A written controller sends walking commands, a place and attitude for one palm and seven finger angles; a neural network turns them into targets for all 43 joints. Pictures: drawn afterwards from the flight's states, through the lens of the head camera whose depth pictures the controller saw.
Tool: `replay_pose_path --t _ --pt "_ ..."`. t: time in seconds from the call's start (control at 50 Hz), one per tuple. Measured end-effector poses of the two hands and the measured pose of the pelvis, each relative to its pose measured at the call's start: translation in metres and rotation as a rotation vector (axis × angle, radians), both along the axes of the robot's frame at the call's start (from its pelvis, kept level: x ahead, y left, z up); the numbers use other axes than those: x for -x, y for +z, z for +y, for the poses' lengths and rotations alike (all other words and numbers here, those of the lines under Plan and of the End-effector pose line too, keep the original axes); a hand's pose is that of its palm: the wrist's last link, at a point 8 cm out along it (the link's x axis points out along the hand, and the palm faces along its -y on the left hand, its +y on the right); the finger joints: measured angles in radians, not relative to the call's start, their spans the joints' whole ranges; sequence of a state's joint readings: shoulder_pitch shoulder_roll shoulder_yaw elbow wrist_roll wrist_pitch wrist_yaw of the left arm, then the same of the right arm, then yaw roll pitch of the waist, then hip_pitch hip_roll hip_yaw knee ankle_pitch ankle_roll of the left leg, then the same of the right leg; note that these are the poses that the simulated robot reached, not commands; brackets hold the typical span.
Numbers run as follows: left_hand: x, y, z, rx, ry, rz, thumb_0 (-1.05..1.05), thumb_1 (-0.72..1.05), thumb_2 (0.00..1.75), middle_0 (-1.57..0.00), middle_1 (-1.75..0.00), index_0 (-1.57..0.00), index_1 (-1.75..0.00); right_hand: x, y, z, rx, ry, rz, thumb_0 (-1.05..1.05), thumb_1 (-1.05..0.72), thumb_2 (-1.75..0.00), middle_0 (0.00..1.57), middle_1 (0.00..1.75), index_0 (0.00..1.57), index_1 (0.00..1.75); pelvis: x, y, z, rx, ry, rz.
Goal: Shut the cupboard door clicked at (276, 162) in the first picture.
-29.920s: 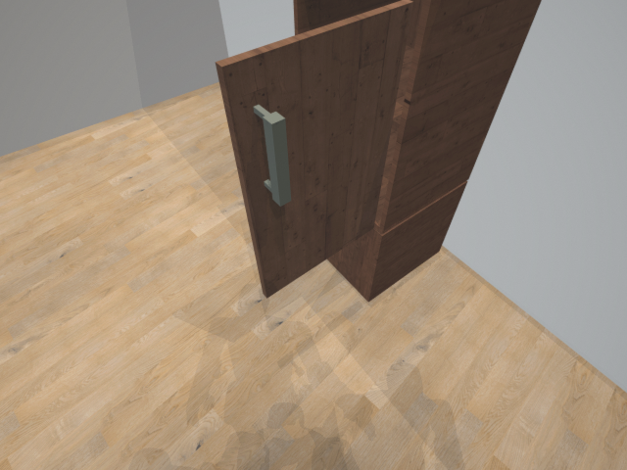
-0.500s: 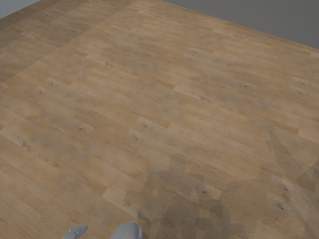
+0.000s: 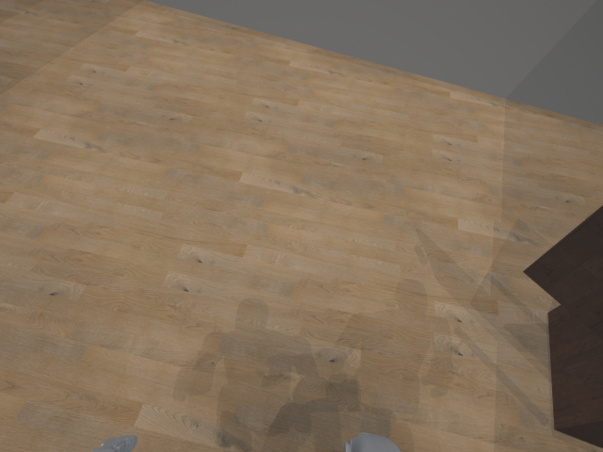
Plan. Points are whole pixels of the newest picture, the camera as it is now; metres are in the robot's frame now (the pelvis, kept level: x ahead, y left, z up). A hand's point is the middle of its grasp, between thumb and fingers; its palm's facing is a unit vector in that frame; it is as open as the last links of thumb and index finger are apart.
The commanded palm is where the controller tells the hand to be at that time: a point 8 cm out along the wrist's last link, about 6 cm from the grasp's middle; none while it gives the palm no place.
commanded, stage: turn to face it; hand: left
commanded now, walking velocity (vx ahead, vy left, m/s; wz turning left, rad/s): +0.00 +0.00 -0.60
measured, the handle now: out of the picture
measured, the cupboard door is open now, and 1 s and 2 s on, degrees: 57 57 57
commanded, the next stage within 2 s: take the last steps up to it in 1.46 s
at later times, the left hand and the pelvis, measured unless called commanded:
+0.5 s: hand (212, 429) +0.16 +0.14 -0.17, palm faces -0.27 -0.94 -0.22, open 7.4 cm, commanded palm none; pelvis +0.03 -0.03 -0.01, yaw -17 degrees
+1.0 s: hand (266, 355) +0.28 +0.07 -0.17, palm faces -0.58 -0.77 -0.27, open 7.4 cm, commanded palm none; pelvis +0.06 -0.04 -0.02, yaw -36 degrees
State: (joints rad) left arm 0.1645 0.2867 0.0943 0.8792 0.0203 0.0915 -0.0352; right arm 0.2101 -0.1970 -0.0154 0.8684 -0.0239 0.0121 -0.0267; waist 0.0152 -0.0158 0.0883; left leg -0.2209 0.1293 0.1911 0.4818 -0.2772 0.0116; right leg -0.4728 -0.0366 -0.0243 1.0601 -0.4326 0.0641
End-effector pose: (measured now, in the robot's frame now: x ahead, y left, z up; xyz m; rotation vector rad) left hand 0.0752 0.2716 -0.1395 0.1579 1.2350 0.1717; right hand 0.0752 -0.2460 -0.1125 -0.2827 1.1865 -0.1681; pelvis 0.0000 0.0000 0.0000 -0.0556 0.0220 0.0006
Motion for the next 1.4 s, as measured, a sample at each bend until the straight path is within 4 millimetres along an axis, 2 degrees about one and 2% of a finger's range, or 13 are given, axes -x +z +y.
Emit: replay_pose_path --t 0.1,0.18,0.24,0.42,0.56,0.66,0.76,0.84,1.0,1.06,1.22,1.32,1.4 --pt "-0.044 0.007 -0.023 -0.022 -0.112 -0.039 0.0 0.91 0.9 -0.19 -0.29 -0.19 -0.3 0.041 -0.016 -0.022 -0.024 -0.12 0.059 0.01 -0.9 -0.9 0.21 0.3 0.2 0.3 -0.004 -0.005 -0.011 -0.013 -0.069 -0.003" --pt "-0.077 0.007 -0.051 -0.054 -0.204 -0.101 0.0 0.91 0.9 -0.19 -0.29 -0.19 -0.3 0.07 -0.041 -0.047 -0.052 -0.212 0.094 0.01 -0.9 -0.9 0.21 0.3 0.2 0.3 -0.009 -0.021 -0.03 -0.048 -0.123 -0.004" --pt "-0.087 0.011 -0.07 -0.065 -0.244 -0.115 0.0 0.91 0.9 -0.19 -0.29 -0.2 -0.3 0.08 -0.049 -0.061 -0.052 -0.261 0.129 0.01 -0.91 -0.9 0.2 0.3 0.2 0.3 -0.01 -0.021 -0.035 -0.04 -0.152 -0.005" --pt "-0.088 0.01 -0.091 -0.03 -0.312 -0.031 0.0 0.91 0.9 -0.2 -0.3 -0.2 -0.3 0.053 -0.025 -0.064 -0.052 -0.313 0.036 0.01 -0.91 -0.9 0.2 0.3 0.2 0.3 -0.021 -0.006 -0.038 -0.065 -0.249 0.011" --pt "-0.105 -0.015 -0.073 0.01 -0.343 0.017 0.0 0.9 0.9 -0.2 -0.3 -0.2 -0.3 0.023 -0.015 -0.047 0.0 -0.344 -0.052 0.01 -0.91 -0.9 0.2 0.3 0.2 0.3 -0.041 -0.015 -0.016 -0.041 -0.334 0.019" --pt "-0.129 -0.019 -0.061 0.009 -0.396 0.046 0.0 0.91 0.9 -0.2 -0.29 -0.2 -0.3 0.027 -0.003 -0.028 0.022 -0.376 -0.066 0.0 -0.91 -0.9 0.2 0.3 0.2 0.3 -0.05 -0.011 -0.006 -0.027 -0.411 0.007" --pt "-0.159 -0.007 -0.065 0.002 -0.46 0.034 0.0 0.91 0.9 -0.2 -0.29 -0.2 -0.3 0.049 0.001 -0.016 0.013 -0.447 -0.03 0.0 -0.91 -0.9 0.2 0.3 0.2 0.3 -0.057 -0.002 -0.004 -0.009 -0.472 0.01" --pt "-0.183 0.0 -0.082 -0.011 -0.528 0.016 0.0 0.91 0.9 -0.19 -0.29 -0.19 -0.3 0.076 -0.005 -0.011 -0.012 -0.53 0.007 0.0 -0.9 -0.9 0.21 0.3 0.2 0.3 -0.059 -0.001 -0.008 -0.011 -0.526 0.007" --pt "-0.224 0.005 -0.157 -0.04 -0.708 -0.09 0.0 0.91 0.9 -0.19 -0.29 -0.19 -0.3 0.146 -0.044 -0.02 -0.087 -0.717 0.077 0.01 -0.9 -0.9 0.21 0.3 0.2 0.3 -0.057 -0.021 -0.039 -0.05 -0.636 -0.013" --pt "-0.226 0.011 -0.179 -0.048 -0.747 -0.118 0.0 0.91 0.9 -0.19 -0.29 -0.2 -0.3 0.16 -0.052 -0.028 -0.096 -0.766 0.109 0.01 -0.91 -0.9 0.2 0.3 0.2 0.3 -0.056 -0.022 -0.044 -0.043 -0.667 -0.015" --pt "-0.217 0.014 -0.2 -0.034 -0.801 -0.057 0.0 0.91 0.9 -0.2 -0.29 -0.2 -0.3 0.142 -0.029 -0.044 -0.075 -0.812 0.024 0.01 -0.91 -0.9 0.2 0.3 0.2 0.3 -0.063 -0.005 -0.054 -0.064 -0.737 -0.015" --pt "-0.224 0.003 -0.201 0.0 -0.819 -0.022 0.0 0.9 0.9 -0.2 -0.3 -0.2 -0.3 0.122 -0.021 -0.044 -0.047 -0.823 -0.007 0.01 -0.91 -0.9 0.2 0.3 0.2 0.3 -0.079 -0.007 -0.052 -0.052 -0.77 -0.008" --pt "-0.239 -0.015 -0.193 0.021 -0.817 0.006 0.0 0.9 0.9 -0.2 -0.3 -0.2 -0.3 0.104 -0.018 -0.038 -0.006 -0.832 -0.026 0.01 -0.91 -0.9 0.2 0.3 0.2 0.3 -0.099 -0.015 -0.045 -0.029 -0.798 0.0"
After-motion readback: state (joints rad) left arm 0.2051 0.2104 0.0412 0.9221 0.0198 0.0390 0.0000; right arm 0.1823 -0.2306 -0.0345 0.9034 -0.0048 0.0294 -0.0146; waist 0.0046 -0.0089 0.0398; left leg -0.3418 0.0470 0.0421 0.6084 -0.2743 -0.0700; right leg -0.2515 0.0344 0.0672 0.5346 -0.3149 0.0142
